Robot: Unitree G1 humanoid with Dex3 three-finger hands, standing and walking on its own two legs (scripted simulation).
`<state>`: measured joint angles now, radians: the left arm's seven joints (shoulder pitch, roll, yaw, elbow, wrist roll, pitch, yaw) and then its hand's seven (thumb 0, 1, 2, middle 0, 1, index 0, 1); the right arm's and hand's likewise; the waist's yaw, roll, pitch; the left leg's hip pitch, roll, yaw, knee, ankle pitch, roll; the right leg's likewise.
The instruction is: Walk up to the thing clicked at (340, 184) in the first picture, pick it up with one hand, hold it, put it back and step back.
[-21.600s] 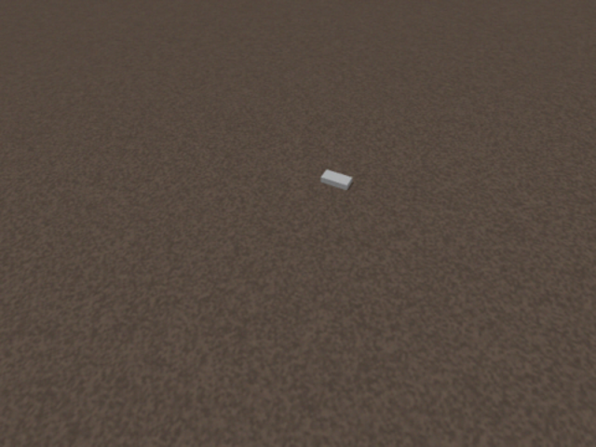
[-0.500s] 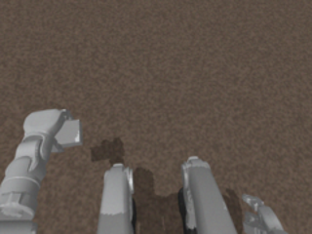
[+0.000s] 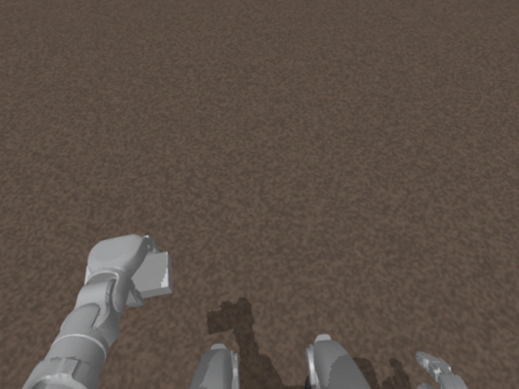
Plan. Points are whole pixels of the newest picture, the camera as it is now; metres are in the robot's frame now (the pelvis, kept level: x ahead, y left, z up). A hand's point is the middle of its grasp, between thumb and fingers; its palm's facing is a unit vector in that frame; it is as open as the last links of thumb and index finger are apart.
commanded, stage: lift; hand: left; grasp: from above
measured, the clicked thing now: (129, 279) +0.34 +0.25 -0.11
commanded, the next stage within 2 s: hold in 0.38 s
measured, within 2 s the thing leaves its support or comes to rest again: neither
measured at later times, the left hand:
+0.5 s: hand (125, 249) +0.35 +0.22 +0.00, palm faces -0.44 -0.10 -0.89, open 9.5 cm
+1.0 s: hand (118, 233) +0.36 +0.22 +0.04, palm faces -0.44 -0.08 -0.90, open 9.5 cm
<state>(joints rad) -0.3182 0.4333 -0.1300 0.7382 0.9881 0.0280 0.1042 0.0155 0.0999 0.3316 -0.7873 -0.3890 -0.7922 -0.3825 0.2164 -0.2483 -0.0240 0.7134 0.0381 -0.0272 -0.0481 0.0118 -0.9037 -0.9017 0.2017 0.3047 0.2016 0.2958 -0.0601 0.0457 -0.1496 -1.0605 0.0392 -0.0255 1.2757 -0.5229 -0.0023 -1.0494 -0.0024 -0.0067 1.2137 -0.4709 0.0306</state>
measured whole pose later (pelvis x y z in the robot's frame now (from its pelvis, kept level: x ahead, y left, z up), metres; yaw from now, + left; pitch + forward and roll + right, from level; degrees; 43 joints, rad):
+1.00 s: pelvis +0.05 +0.00 +0.10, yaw -1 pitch +6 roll +0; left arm -0.28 0.37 -0.20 0.73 0.99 0.05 0.05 0.01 0.08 0.37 -0.80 -0.39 -0.80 -0.38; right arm 0.24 -0.26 -0.05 0.71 0.05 0.02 -0.03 0.01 -0.90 -0.90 0.20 0.30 0.20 0.30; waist -0.01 0.05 -0.07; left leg -0.42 0.03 0.03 0.67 -0.34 0.00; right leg -0.44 -0.02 0.03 0.64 -0.31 0.03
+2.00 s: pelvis +0.04 -0.01 +0.11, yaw -1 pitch +1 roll +0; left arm -0.22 0.38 -0.21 0.60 0.97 0.04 -0.05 0.01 0.07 0.38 -0.81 -0.38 -0.82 -0.37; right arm 0.20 -0.26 -0.03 0.67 0.07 0.06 -0.05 0.01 -0.91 -0.90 0.20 0.30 0.20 0.30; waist 0.01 0.06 -0.02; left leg -0.26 0.02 0.04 0.51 -0.26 -0.01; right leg -0.30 -0.02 0.04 0.51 -0.23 0.02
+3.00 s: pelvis +0.02 -0.01 +0.04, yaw +0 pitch +16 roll -1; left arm -0.46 0.37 -0.14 1.07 1.14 -0.05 0.31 0.01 0.08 0.37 -0.80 -0.38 -0.80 -0.38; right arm 0.24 -0.28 -0.08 0.70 0.00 0.04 0.00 0.01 -0.90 -0.90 0.20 0.30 0.20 0.30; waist -0.05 0.01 -0.12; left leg -0.87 0.03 -0.01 1.04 -0.45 -0.01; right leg -0.88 -0.01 0.01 1.00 -0.41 0.03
